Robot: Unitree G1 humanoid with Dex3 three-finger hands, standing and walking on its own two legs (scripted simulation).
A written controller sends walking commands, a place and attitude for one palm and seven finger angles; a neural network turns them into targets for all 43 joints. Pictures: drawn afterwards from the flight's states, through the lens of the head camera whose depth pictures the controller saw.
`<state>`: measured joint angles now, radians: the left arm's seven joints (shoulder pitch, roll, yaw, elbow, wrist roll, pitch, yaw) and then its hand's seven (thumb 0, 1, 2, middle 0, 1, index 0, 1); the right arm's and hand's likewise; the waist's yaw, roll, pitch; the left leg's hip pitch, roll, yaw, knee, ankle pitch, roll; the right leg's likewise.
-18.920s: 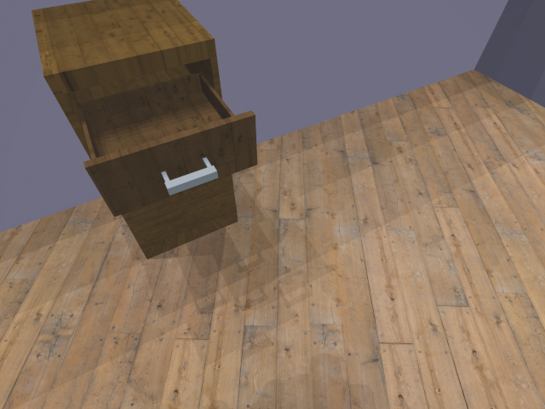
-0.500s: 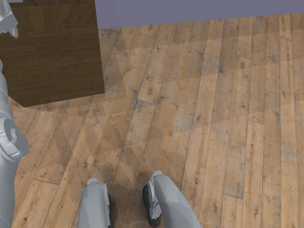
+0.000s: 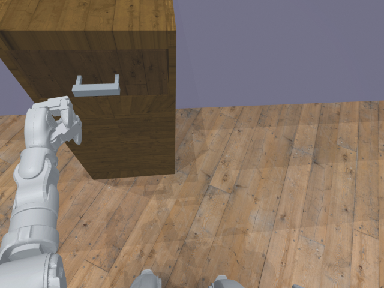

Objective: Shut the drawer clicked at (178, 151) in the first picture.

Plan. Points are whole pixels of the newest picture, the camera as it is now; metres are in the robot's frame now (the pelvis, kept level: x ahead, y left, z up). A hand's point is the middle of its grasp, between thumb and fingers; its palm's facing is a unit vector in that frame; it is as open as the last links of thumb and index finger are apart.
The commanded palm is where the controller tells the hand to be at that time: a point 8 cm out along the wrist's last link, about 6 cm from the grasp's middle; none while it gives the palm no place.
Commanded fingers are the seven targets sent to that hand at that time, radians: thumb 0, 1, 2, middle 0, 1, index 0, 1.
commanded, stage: draw the hand back to the body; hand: left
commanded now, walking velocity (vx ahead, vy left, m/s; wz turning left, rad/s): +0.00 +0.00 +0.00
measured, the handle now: (97, 84) +0.62 +0.25 -0.01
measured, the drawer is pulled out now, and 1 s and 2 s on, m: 0.00 0.00 0.00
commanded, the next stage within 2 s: step back with the hand held close in 1.00 s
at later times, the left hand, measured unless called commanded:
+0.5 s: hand (16, 179) +0.27 +0.24 +0.16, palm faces +0.31 -0.90 -0.30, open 3.2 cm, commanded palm +0.22 +0.28 +0.17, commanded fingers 0.00 0.90 0.90 -1.40 -1.60 -1.40 -1.60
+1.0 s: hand out of the picture +0.17 +0.24 +0.22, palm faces +0.43 -0.81 -0.41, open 3.2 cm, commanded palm +0.12 +0.27 +0.24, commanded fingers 0.00 0.90 0.90 -1.40 -1.60 -1.40 -1.60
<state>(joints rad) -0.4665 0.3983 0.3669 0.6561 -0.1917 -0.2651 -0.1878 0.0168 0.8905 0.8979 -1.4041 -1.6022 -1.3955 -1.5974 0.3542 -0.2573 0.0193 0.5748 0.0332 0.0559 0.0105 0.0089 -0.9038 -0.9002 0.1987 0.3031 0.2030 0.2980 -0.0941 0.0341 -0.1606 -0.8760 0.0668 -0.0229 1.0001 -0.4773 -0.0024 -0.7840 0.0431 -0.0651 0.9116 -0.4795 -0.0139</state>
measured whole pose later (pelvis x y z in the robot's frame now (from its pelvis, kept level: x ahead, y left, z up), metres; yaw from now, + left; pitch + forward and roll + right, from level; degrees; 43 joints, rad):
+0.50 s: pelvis +0.00 +0.00 +0.05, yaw +1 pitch +1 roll -1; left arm 0.13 0.32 0.18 -0.02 -0.07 -0.05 0.09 0.02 0.89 0.90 -1.40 -1.60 -1.40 -1.60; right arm 0.18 -0.23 0.06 0.54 0.04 0.03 -0.08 0.01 -0.90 -0.90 0.20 0.30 0.20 0.30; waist 0.03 0.06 -0.04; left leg -0.28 0.01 0.02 0.58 -0.31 0.01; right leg -0.22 0.00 -0.03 0.54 -0.34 0.00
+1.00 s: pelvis +0.00 -0.01 +0.06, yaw +2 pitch -4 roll -1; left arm 0.53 0.32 0.29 -0.44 -0.07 -0.10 0.09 0.01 0.89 0.90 -1.41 -1.60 -1.40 -1.60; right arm 0.19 -0.23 0.03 0.60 0.00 -0.07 -0.09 0.02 -0.90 -0.90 0.20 0.30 0.20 0.30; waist 0.07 0.09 0.02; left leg -0.12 0.03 0.01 0.43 -0.24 -0.01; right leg -0.04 0.02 -0.05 0.38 -0.26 -0.02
